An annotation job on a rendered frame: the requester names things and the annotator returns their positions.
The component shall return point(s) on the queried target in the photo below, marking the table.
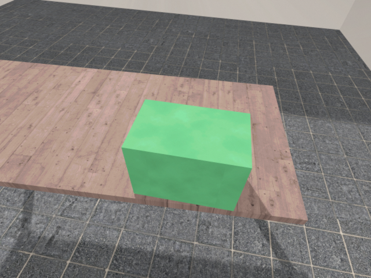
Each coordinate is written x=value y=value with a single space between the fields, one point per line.
x=62 y=129

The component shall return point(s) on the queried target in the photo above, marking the carton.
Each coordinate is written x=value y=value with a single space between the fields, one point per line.
x=189 y=154

